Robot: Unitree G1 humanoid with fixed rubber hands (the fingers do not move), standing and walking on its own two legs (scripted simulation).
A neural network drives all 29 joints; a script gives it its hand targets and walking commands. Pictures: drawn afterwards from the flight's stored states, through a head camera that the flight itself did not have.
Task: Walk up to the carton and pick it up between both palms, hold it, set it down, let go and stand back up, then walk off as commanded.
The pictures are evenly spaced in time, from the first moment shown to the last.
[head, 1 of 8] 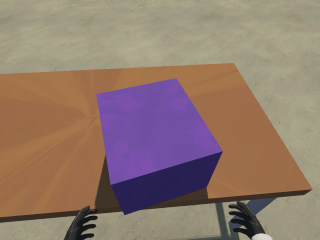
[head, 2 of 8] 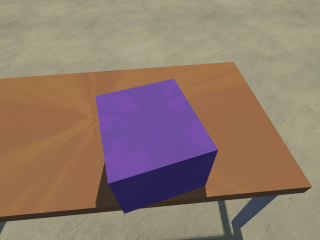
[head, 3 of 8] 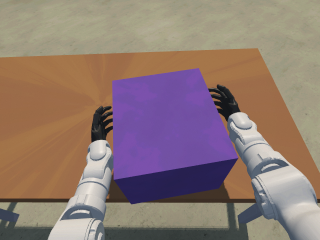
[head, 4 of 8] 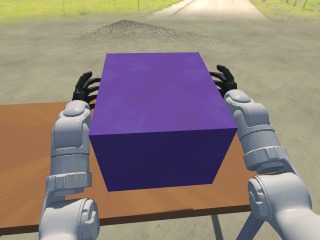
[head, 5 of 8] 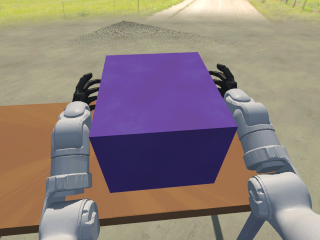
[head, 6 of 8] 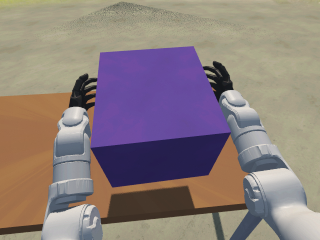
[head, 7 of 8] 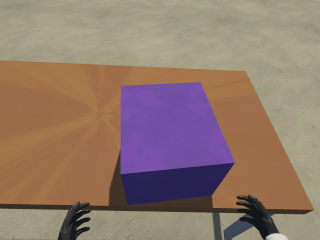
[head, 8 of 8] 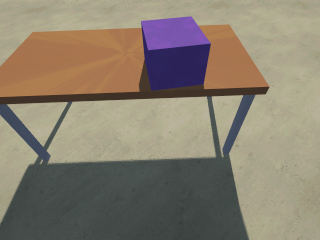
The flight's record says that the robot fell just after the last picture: no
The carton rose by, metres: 0.22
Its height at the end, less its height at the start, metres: +0.00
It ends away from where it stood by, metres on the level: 0.04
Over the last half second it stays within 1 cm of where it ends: yes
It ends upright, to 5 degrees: yes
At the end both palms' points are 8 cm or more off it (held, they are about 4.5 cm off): yes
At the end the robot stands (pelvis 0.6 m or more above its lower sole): yes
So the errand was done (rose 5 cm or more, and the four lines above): yes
